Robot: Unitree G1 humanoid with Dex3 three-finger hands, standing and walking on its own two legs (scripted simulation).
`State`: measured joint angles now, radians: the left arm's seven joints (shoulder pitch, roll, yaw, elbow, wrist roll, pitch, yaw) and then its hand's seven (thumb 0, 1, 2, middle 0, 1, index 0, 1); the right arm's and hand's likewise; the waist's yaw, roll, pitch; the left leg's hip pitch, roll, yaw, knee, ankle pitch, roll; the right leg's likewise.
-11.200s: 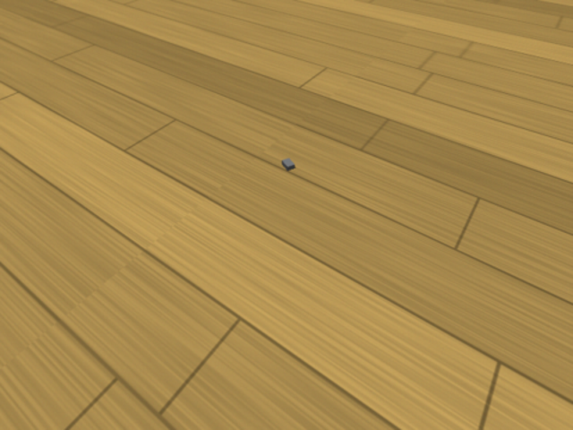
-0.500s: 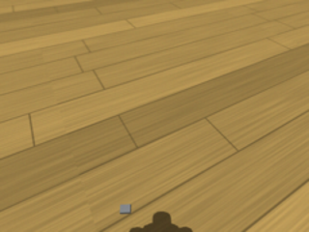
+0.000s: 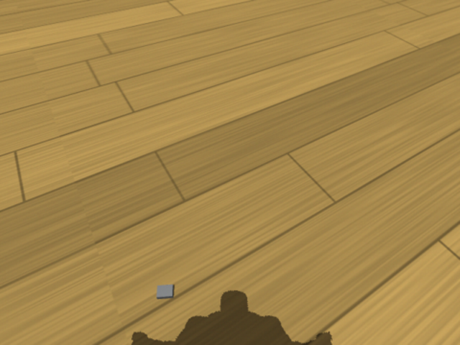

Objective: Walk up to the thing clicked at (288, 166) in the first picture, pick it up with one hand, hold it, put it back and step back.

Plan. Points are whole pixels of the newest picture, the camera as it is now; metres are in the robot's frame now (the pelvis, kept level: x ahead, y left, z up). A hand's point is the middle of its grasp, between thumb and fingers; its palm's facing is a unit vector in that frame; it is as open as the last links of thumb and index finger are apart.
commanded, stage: walk up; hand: left
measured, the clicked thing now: (165, 291) +0.42 +0.25 -0.74
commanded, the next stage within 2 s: stand in 1.40 s
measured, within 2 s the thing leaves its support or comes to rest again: neither
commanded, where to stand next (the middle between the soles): +0.05 -0.01 m, yaw +4 degrees
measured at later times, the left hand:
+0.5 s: hand out of the picture +0.12 +0.24 -0.14, palm faces +0.06 -0.93 -0.35, open 7.4 cm
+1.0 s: hand out of the picture +0.09 +0.25 -0.13, palm faces +0.07 -0.93 -0.36, open 7.4 cm
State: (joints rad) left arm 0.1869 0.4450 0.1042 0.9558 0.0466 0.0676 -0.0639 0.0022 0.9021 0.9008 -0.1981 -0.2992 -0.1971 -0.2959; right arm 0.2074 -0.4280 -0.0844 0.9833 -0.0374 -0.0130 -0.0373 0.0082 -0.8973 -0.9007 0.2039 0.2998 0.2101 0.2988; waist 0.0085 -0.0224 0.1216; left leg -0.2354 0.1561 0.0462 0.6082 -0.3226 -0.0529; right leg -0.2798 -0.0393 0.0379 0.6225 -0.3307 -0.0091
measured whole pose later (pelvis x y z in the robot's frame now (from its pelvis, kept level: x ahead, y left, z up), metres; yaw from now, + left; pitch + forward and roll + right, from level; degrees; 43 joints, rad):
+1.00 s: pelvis +0.03 -0.01 +0.02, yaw +5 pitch -3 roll +0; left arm 0.08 0.36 0.02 1.12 0.02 -0.01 0.00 0.00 0.90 0.90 -0.20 -0.30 -0.20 -0.30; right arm 0.10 -0.35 -0.02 1.09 -0.01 0.01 0.02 0.01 -0.90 -0.90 0.20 0.30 0.20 0.30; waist 0.01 0.00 0.08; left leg -0.11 -0.04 -0.05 0.36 -0.20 0.03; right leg -0.07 -0.04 -0.05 0.33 -0.20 0.03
